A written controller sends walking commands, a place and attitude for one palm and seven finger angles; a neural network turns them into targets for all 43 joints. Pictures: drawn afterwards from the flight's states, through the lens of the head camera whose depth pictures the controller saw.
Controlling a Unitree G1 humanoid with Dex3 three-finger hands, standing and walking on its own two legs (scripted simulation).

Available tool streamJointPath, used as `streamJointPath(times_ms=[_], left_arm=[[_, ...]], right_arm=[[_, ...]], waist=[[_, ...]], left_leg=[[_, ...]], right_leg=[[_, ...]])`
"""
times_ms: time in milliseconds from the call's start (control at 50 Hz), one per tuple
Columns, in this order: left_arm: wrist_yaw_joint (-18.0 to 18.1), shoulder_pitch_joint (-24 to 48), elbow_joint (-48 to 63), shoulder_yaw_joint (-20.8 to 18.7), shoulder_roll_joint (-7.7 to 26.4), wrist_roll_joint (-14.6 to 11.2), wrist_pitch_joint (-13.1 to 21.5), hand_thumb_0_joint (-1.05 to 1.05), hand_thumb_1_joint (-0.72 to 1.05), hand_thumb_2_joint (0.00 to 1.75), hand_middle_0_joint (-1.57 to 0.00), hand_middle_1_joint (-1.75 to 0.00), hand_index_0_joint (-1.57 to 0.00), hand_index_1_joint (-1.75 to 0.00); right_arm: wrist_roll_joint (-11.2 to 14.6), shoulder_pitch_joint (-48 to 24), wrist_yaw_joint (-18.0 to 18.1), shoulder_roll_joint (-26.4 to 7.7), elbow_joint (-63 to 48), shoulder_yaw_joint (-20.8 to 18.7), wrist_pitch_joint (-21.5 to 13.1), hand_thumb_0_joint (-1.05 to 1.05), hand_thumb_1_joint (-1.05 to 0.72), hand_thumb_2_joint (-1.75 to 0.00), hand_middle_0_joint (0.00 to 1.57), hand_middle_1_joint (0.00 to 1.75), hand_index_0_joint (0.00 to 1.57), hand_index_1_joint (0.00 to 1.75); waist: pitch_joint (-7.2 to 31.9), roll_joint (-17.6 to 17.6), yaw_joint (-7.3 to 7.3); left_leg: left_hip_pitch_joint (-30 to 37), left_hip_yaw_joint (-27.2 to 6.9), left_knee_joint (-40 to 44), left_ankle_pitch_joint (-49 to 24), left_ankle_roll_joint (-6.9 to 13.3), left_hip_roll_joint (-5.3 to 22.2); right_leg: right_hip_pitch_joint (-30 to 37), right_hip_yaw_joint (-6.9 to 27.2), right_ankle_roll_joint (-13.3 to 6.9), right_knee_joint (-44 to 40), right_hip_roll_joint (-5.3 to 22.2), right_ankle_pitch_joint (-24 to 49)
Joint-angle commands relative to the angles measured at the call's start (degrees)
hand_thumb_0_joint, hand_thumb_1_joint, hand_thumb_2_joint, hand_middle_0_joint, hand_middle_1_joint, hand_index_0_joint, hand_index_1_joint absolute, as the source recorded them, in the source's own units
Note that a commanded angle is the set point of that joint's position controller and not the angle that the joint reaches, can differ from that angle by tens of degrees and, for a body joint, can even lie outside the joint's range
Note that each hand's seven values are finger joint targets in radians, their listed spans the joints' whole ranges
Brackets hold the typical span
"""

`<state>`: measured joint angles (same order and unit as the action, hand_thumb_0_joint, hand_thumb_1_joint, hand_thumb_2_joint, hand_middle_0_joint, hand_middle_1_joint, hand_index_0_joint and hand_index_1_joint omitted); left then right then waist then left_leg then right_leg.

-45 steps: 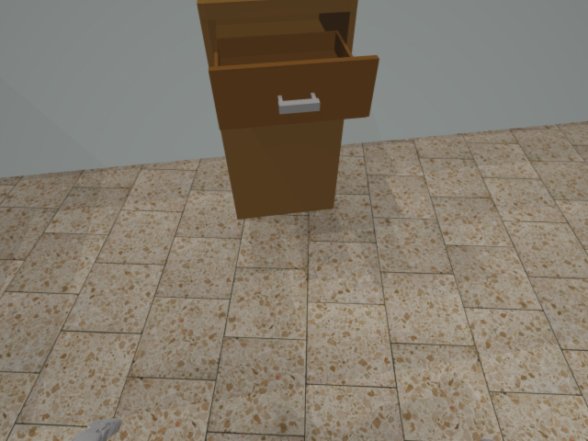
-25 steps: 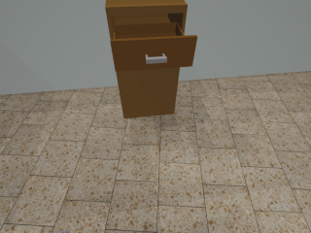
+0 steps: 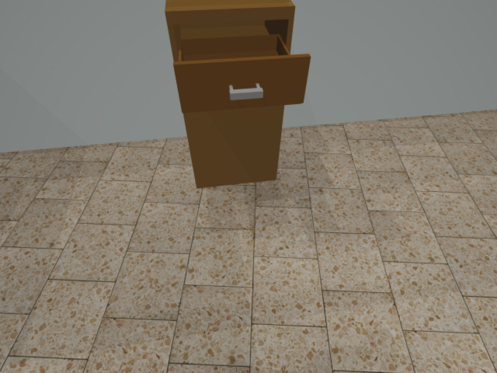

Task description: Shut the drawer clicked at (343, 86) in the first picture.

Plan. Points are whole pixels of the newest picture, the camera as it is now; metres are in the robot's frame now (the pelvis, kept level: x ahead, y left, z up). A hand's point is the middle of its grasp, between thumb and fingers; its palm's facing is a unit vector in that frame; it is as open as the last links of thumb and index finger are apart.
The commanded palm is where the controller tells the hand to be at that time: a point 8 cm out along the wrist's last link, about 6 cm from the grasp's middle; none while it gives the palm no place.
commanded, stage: look at it before walking up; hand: left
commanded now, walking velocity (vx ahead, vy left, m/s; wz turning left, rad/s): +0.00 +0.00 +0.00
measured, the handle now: (245, 90) +0.88 +0.06 +0.00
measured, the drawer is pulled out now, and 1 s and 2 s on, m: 0.30 0.30 0.30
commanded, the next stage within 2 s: walk to a spot facing it in 0.54 s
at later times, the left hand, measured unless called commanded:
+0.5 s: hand out of the picture +0.08 +0.25 -0.16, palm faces -0.02 -0.94 -0.33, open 7.4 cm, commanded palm none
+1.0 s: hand out of the picture +0.06 +0.20 -0.18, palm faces -0.12 -0.95 -0.28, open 7.4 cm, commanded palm none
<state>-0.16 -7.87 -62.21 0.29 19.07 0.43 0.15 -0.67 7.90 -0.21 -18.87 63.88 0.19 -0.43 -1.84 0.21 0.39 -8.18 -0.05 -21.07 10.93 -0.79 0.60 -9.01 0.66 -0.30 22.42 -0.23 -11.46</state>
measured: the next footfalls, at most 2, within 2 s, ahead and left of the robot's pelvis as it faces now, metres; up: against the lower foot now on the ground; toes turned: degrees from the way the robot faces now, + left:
left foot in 1.70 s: +0.27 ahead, +0.05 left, +0.00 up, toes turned -27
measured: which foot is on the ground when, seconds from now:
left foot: down 0.00-1.00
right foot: down 0.00-1.00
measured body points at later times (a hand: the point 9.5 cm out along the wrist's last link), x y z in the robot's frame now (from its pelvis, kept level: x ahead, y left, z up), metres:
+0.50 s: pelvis +0.01 +0.00 +0.00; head +0.01 +0.00 +0.45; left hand +0.08 +0.30 -0.13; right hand +0.08 -0.29 -0.13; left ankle +0.01 +0.13 -0.75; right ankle +0.01 -0.11 -0.75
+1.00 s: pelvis -0.01 -0.01 -0.02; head +0.01 -0.03 +0.43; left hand +0.07 +0.25 -0.16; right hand +0.03 -0.27 -0.17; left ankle +0.01 +0.13 -0.75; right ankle -0.01 -0.10 -0.74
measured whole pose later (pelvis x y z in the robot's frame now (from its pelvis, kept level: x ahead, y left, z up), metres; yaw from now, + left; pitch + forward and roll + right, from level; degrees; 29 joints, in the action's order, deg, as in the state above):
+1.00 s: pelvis -0.01 -0.01 -0.02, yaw -9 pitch -2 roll +3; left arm -0.7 -12.7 -56.4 -2.0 14.9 0.9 -3.8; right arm -1.0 8.5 0.8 -13.3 56.6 -1.8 1.2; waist -5.3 -1.4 -1.6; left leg -11.6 8.7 -31.0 16.7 -1.4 3.0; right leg -19.6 2.1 0.7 42.6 -0.6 -23.0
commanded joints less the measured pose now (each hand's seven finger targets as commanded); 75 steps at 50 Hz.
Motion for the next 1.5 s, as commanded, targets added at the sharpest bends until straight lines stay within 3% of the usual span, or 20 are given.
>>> streamJointPath(times_ms=[0,660,720,820,860,900,940,960,1000,1020,1040,1060,1080,1100,1120,1140,1220,1280,1360,1480], left_arm=[[0.73,2.73,3.63,-2.28,11.85,0.18,1.43,0.0,0.9,0.9,-0.2,-0.3,-0.2,-0.3],[0.73,2.25,3.66,-2.59,12.06,0.3,1.53,0.0,0.9,0.9,-0.2,-0.3,-0.2,-0.3],[0.99,-0.85,3.76,-2.04,6.49,0.2,-0.16,0.0,0.9,0.9,-0.2,-0.3,-0.2,-0.3],[0.59,-2.45,7.2,-3.04,5.81,0.61,-1.88,0.0,0.9,0.9,-0.2,-0.3,-0.2,-0.3],[0.19,-3.48,8.35,-3.37,4.82,0.67,-2.29,0.0,0.9,0.9,-0.2,-0.3,-0.2,-0.3],[-0.03,-4.48,9.52,-3.69,3.34,0.75,-2.7,0.0,0.9,0.9,-0.2,-0.3,-0.2,-0.3],[-0.24,-5.55,10.48,-4.19,1.95,0.7,-2.96,0.0,0.9,0.9,-0.2,-0.3,-0.2,-0.3],[-0.41,-7.19,10.56,-4.38,1.67,0.65,-2.86,0.0,0.9,0.9,-0.2,-0.3,-0.2,-0.3],[-0.91,-14.49,8.82,-5.06,1.45,1.01,-2.28,0.0,0.9,0.9,-0.2,-0.3,-0.2,-0.3],[-0.59,-17.83,8.25,-5.94,5.75,1.68,-1.36,0.0,0.9,0.9,-0.2,-0.3,-0.2,-0.3],[0.23,-18.06,9.3,-6.48,10.84,1.49,-0.81,0.0,0.9,0.9,-0.2,-0.3,-0.2,-0.3],[0.94,-16.54,10.24,-6.64,9.21,0.69,-0.72,0.0,0.9,0.9,-0.2,-0.3,-0.2,-0.3],[1.03,-13.63,10.86,-6.61,7.4,0.61,-0.31,0.0,0.9,0.9,-0.2,-0.3,-0.2,-0.3],[0.85,-11.7,11.21,-6.07,5.53,0.45,0.16,0.0,0.9,0.9,-0.2,-0.3,-0.2,-0.3],[0.64,-10.33,11.77,-5.63,4.1,0.32,0.86,0.0,0.9,0.9,-0.2,-0.3,-0.2,-0.3],[0.45,-11.26,11.56,-5.55,3.16,0.2,1.5,0.0,0.9,0.9,-0.2,-0.3,-0.2,-0.3],[0.28,-16.34,9.49,-5.65,1.76,0.25,2.7,0.0,0.9,0.9,-0.2,-0.3,-0.2,-0.3],[0.27,-19.21,8.46,-5.57,0.67,0.45,3.09,0.0,0.9,0.9,-0.2,-0.3,-0.2,-0.3],[0.47,-21.37,7.49,-5.56,-0.21,0.77,3.56,0.0,0.9,0.9,-0.2,-0.3,-0.2,-0.3],[0.95,-22.53,6.77,-5.63,0.39,1.19,3.58,0.0,0.9,0.9,-0.2,-0.3,-0.2,-0.3]], right_arm=[[-0.01,-2.67,0.98,-11.6,-3.65,-2.04,-1.55,0.0,-0.9,-0.9,0.2,0.3,0.2,0.3],[0.03,-3.2,1.33,-11.93,-3.67,-2.25,-1.76,0.0,-0.9,-0.9,0.2,0.3,0.2,0.3],[-0.09,0.48,1.71,-5.74,-3.81,-1.5,-0.83,0.0,-0.9,-0.9,0.2,0.3,0.2,0.3],[-0.19,1.85,2.2,-6.74,-7.51,-3.24,0.51,0.0,-0.9,-0.9,0.2,0.3,0.2,0.3],[-0.28,1.1,2.23,-7.58,-9.11,-4.01,0.67,0.0,-0.9,-0.9,0.2,0.3,0.2,0.3],[-0.28,0.93,2.14,-7.83,-10.43,-4.8,0.44,0.0,-0.9,-0.9,0.2,0.3,0.2,0.3],[-0.48,-0.24,2.06,-7.16,-11.72,-5.17,0.22,0.0,-0.9,-0.9,0.2,0.3,0.2,0.3],[-0.54,-1.24,2.07,-6.89,-12.3,-5.29,0.25,0.0,-0.9,-0.9,0.2,0.3,0.2,0.3],[-0.54,-2.99,1.67,-6.4,-12.88,-5.4,0.71,0.0,-0.9,-0.9,0.2,0.3,0.2,0.3],[-0.07,-2.46,1.22,-2.5,-13.84,-4.82,1.37,0.0,-0.9,-0.9,0.2,0.3,0.2,0.3],[-0.41,-2.77,0.8,0.64,-16.3,-3.97,1.44,0.0,-0.9,-0.9,0.2,0.3,0.2,0.3],[-0.53,-3.22,0.65,-2.54,-16.22,-4.62,1.43,0.0,-0.9,-0.9,0.2,0.3,0.2,0.3],[-0.42,-3.21,0.34,-2.84,-15.6,-5.01,1.42,0.0,-0.9,-0.9,0.2,0.3,0.2,0.3],[-0.44,-2.9,0.11,-2.76,-14.64,-5.09,0.9,0.0,-0.9,-0.9,0.2,0.3,0.2,0.3],[-0.73,-1.03,-0.15,-2.42,-13.7,-5.26,0.54,0.0,-0.9,-0.9,0.2,0.3,0.2,0.3],[-0.88,-0.26,-0.31,-1.72,-13.07,-5.26,0.35,0.0,-0.9,-0.9,0.2,0.3,0.2,0.3],[-1.15,1.12,-0.42,0.44,-12.5,-5.26,-0.07,0.0,-0.9,-0.9,0.2,0.3,0.2,0.3],[-1.19,-0.3,-0.37,1.12,-13.3,-5.23,-0.44,0.0,-0.9,-0.9,0.2,0.3,0.2,0.3],[-1.23,-3.12,-0.23,1.47,-15.06,-4.84,-1.04,0.0,-0.9,-0.9,0.2,0.3,0.2,0.3],[-0.8,-6.34,-0.53,2.65,-17.27,-4.68,-1.72,0.0,-0.9,-0.9,0.2,0.3,0.2,0.3]], waist=[[2.41,-0.22,-0.44],[3.29,0.09,-0.29],[3.94,0.5,-0.12],[1.79,2.03,-0.06],[1.1,4.94,-0.59],[1.4,9.46,-0.84],[1.05,11.22,-1.63],[1.51,10.26,-2.49],[4.02,4.71,-6.18],[3.37,-12.58,-7.61],[-0.57,-24.78,-6.81],[-1.92,-16.66,-5.82],[-4.49,-15.39,-4.33],[-4.92,-8.73,-3.07],[-3.8,-6.02,-1.67],[-2.14,-3.31,-1.6],[0.66,-4.29,-2.13],[0.55,-5.3,-3.06],[-0.09,-5.77,-3.89],[-1.45,-6.98,-4.7]], left_leg=[[-0.31,-5.57,3.87,-3.23,2.07,5.85],[2.79,-4.61,3.69,-8.06,1.82,6.67],[3.22,-1.77,0.28,-10.15,0.91,7.13],[1.96,-1.51,-1.11,-5.24,2.11,9.99],[0.36,-3.18,0.09,-3.65,3.97,13.04],[-0.66,-5.09,2.05,-8.12,7.78,18.1],[-2.68,-3.87,1.33,-13.17,10.0,20.4],[-4.16,-1.95,-1.27,-13.95,9.31,20.27],[-11.28,2.67,-11.09,4.64,5.0,16.45],[-19.73,8.86,-27.98,19.72,0.11,7.45],[-31.88,5.55,-42.95,26.81,-2.23,0.36],[-30.67,-1.88,-45.24,19.78,-0.99,3.0],[-30.78,-1.58,-46.13,14.39,-0.58,4.18],[-29.63,-2.2,-47.14,9.68,-0.77,4.9],[-28.36,-1.87,-46.48,5.55,-1.29,5.42],[-27.55,-1.32,-45.8,3.11,-1.7,5.32],[-29.8,-0.85,-44.64,0.11,-2.92,5.1],[-32.32,-1.04,-43.09,-0.53,-3.39,5.15],[-34.64,-1.13,-39.18,0.84,-3.91,5.6],[-32.96,-0.3,-31.28,3.27,-3.42,4.2]], right_leg=[[-1.04,6.25,-1.42,-4.82,6.75,1.19],[0.03,6.58,-1.47,-4.69,6.55,9.31],[-1.92,7.08,-0.88,-0.77,6.28,14.36],[-9.25,6.95,-0.48,6.35,3.25,10.22],[-11.34,5.15,0.06,11.82,1.31,5.53],[-13.09,1.6,0.94,22.45,-0.12,-9.46],[-12.36,0.59,1.15,26.7,1.68,-16.31],[-9.62,0.59,0.86,24.27,2.68,-15.01],[1.79,-0.97,0.72,12.6,1.99,-6.65],[4.73,14.04,-1.4,-2.58,9.45,-12.84],[1.57,38.05,-5.86,-13.62,20.57,-15.32],[-1.68,36.03,-6.83,-16.24,19.68,-24.05],[-4.16,34.46,-4.89,-17.43,16.82,-28.77],[-5.5,32.57,-5.2,-15.94,15.34,-27.67],[-4.98,28.04,-5.56,-14.48,13.53,-22.92],[-3.02,25.06,-5.86,-13.5,12.09,-18.05],[2.35,21.52,-7.02,-12.15,9.96,-11.67],[4.93,22.53,-7.23,-12.11,9.64,-10.54],[7.29,25.29,-10.1,-11.75,10.5,-7.06],[7.92,26.7,-11.7,-10.38,10.55,-2.31]])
